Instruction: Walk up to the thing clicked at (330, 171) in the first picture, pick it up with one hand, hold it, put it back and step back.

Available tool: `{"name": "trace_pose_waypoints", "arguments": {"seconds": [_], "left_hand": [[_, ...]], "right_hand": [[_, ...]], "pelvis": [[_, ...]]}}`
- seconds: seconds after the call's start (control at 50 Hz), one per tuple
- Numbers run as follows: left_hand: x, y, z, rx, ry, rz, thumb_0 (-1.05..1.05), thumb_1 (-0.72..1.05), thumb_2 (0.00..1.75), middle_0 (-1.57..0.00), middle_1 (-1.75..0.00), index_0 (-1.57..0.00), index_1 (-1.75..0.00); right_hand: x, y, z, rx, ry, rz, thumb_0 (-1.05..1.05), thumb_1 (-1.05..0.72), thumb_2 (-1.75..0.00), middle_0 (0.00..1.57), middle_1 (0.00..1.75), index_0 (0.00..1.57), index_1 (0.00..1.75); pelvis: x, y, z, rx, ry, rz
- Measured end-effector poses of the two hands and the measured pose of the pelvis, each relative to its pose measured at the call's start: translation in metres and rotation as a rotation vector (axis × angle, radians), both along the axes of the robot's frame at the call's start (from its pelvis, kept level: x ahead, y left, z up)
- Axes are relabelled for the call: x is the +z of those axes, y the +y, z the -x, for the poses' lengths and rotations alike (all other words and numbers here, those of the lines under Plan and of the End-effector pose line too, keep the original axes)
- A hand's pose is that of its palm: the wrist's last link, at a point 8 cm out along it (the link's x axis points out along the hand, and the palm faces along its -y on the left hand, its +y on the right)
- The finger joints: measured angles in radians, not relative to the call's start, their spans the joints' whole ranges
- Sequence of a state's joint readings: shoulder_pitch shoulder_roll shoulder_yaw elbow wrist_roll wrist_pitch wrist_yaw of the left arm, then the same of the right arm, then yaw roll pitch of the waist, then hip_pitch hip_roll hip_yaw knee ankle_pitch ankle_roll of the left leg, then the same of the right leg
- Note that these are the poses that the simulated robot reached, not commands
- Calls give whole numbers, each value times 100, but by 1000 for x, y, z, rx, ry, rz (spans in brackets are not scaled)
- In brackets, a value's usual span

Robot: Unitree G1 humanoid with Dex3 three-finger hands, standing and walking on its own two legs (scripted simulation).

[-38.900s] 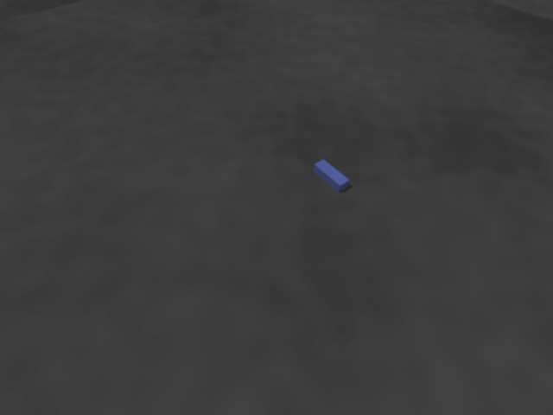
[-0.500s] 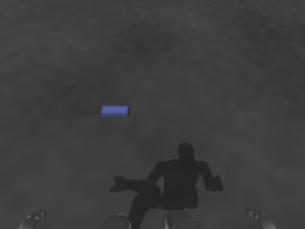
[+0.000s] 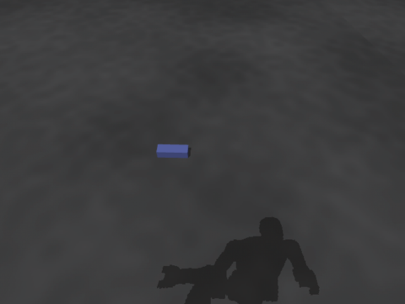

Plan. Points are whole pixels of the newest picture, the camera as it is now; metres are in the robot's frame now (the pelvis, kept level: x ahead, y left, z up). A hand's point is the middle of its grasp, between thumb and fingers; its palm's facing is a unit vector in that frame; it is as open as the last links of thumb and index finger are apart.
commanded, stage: step back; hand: left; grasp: from above
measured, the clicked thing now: (172, 151) +1.06 +0.23 -0.73
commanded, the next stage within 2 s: stand in 0.78 s
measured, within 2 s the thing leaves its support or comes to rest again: neither
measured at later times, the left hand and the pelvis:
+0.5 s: hand out of the picture +0.08 +0.27 -0.15, palm faces +0.04 -0.93 -0.36, open 7.4 cm; pelvis +0.03 +0.00 +0.00, yaw +1 degrees
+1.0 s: hand (86, 297) +0.15 +0.26 -0.13, palm faces -0.02 -0.94 -0.34, open 7.4 cm; pelvis +0.05 +0.01 +0.02, yaw +0 degrees
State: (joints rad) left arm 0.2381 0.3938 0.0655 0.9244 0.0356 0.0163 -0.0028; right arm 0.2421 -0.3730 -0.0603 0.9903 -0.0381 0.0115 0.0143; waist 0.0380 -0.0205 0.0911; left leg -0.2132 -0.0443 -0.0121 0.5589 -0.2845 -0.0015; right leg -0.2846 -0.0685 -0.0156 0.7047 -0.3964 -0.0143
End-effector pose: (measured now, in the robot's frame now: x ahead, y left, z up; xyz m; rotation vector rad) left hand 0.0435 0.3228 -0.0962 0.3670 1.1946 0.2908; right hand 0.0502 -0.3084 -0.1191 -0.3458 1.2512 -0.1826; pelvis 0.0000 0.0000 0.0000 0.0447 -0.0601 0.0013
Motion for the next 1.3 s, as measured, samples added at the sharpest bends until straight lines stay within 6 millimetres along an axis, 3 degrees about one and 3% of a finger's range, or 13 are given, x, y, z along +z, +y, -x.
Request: {"name": "trace_pose_waypoints", "arguments": {"seconds": [0.1,0.3,0.48,0.66,0.82,1.02,1.3], "left_hand": [[-4,-7,-4,-18,11,32,1,90,89,-20,-30,-20,-30],[-1,-34,-15,-8,-50,51,1,90,89,-20,-30,-21,-30],[-14,-13,-28,14,7,66,1,90,89,-20,-30,-21,-30],[-12,-8,-68,-13,0,72,1,90,89,-20,-30,-20,-30],[-3,-7,-98,-40,-40,63,1,90,89,-20,-30,-20,-30],[0,-18,-99,-62,-30,90,1,90,89,-20,-30,-20,-30],[-3,-21,-58,-43,56,96,1,90,89,-20,-30,-21,-30]], "right_hand": [[9,5,-1,-7,-70,-15,1,-90,-90,20,30,21,30],[8,-13,-28,8,-65,-7,1,-90,-90,20,30,21,30],[10,0,-54,25,-45,29,1,-91,-90,20,30,21,30],[15,27,-93,16,-86,-20,1,-90,-90,20,30,21,30],[20,35,-120,6,-145,-38,0,-90,-90,20,30,21,30],[27,28,-103,-9,-123,-29,0,-90,-90,20,30,21,30],[22,17,-53,-42,-20,-22,1,-90,-90,20,30,21,30]], "pelvis": [[4,-5,2,-10,3,14],[6,-17,-8,10,5,47],[3,2,-28,20,13,33],[9,7,-48,-1,20,54],[13,12,-52,-10,15,49],[21,11,-47,-8,4,47],[23,7,-36,-5,9,46]]}}
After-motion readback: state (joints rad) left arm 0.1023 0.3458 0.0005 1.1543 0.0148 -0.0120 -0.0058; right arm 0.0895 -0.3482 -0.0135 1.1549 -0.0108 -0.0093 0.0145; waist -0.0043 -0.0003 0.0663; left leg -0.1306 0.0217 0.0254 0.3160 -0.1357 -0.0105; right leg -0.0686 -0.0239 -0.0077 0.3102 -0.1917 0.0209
